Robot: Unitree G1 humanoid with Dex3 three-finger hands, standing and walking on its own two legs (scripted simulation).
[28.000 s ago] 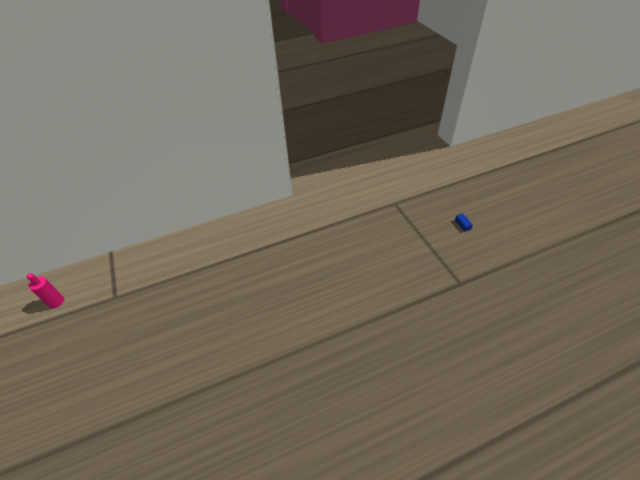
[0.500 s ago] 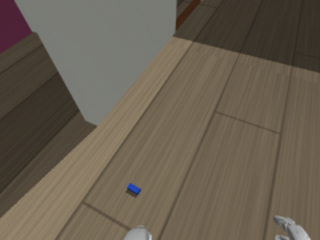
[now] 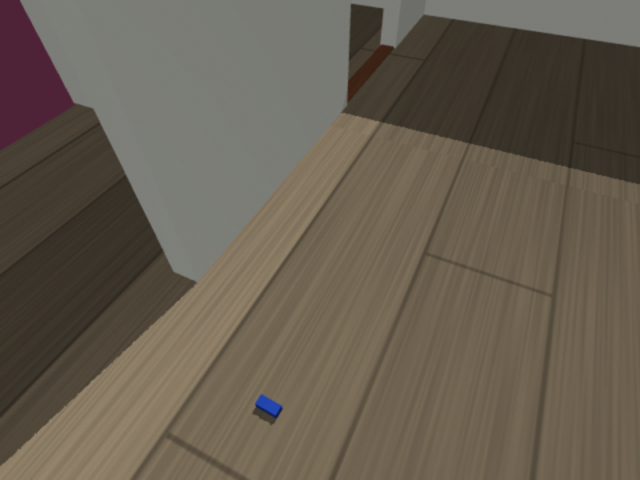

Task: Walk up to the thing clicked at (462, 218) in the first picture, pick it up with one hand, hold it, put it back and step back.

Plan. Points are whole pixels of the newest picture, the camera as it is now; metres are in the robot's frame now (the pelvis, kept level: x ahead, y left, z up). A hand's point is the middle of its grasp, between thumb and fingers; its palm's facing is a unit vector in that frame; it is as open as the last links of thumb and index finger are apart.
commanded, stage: walk up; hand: left
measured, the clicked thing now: (268, 406) +0.48 +0.20 -0.76
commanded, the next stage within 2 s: none
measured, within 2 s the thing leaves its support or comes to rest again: neither
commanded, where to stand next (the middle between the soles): +0.07 -0.05 m, yaw -2 degrees
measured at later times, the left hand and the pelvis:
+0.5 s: hand out of the picture +0.09 +0.25 -0.15, palm faces +0.01 -0.93 -0.37, open 7.3 cm; pelvis +0.02 -0.01 +0.00, yaw +1 degrees
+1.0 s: hand out of the picture +0.10 +0.25 -0.15, palm faces +0.00 -0.94 -0.35, open 7.3 cm; pelvis +0.02 -0.01 +0.01, yaw +1 degrees
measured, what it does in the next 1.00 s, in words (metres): stands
